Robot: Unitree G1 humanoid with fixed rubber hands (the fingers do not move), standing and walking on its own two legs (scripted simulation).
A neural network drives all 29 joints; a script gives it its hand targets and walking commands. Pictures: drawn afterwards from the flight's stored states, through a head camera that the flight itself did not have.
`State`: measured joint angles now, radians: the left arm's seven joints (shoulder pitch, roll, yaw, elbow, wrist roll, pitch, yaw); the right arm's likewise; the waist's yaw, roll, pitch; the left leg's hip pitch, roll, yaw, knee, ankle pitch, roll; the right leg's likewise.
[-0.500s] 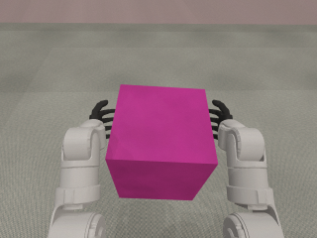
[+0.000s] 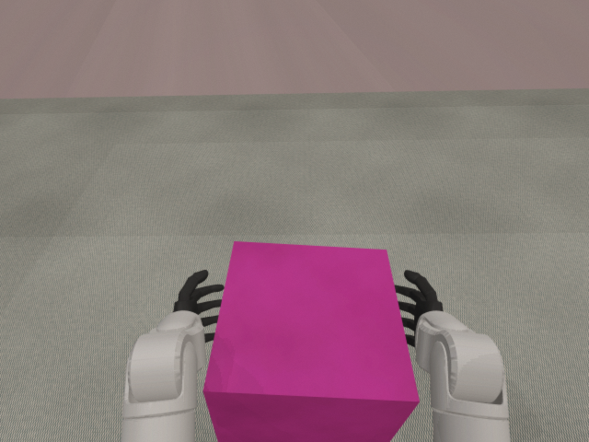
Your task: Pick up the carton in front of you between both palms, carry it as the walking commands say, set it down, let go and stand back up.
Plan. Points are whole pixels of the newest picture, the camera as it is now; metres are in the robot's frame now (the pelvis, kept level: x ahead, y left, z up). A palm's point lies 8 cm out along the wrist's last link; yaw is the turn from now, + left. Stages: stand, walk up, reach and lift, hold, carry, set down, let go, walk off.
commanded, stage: carry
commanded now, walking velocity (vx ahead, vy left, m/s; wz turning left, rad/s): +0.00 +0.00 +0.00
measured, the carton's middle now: (303, 358) +0.26 +0.00 -0.01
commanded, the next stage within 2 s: none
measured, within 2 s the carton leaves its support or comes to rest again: neither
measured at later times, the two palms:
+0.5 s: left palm (192, 255) +0.37 +0.16 +0.09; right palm (404, 255) +0.36 -0.14 +0.09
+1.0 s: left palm (185, 268) +0.34 +0.16 +0.10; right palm (409, 268) +0.33 -0.14 +0.10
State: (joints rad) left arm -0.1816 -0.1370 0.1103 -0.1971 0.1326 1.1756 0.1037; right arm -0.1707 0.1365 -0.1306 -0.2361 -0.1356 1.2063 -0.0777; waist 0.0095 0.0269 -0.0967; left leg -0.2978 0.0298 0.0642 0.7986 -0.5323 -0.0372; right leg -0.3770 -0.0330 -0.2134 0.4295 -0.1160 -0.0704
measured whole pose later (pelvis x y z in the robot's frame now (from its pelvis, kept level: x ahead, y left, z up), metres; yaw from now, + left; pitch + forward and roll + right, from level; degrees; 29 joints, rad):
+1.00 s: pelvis +0.08 +0.02 +0.00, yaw -1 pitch +2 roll +0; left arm -0.19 -0.14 0.13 -0.23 0.14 1.22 0.10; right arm -0.19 0.14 -0.12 -0.24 -0.14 1.24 -0.08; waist 0.00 0.00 -0.16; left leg -0.24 0.05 0.15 0.52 -0.31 0.01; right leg -0.27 -0.05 -0.18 0.52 -0.28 -0.02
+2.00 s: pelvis +0.04 +0.02 +0.00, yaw -1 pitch +2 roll +0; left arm -0.25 -0.15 0.19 0.21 0.25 0.72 0.04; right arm -0.25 0.15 -0.19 0.20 -0.26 0.73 -0.02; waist 0.00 0.00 -0.10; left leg -0.29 0.05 0.15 0.52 -0.25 0.02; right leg -0.32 -0.05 -0.17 0.51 -0.22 -0.03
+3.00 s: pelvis +0.03 +0.02 +0.00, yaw +1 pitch -9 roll +0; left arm -0.33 -0.17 0.29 0.35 0.33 0.72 0.00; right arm -0.35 0.18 -0.31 0.34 -0.34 0.72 0.01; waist 0.00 0.01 0.02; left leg -0.06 -0.03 -0.03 0.44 -0.21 0.02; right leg -0.08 0.03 0.02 0.43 -0.19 -0.02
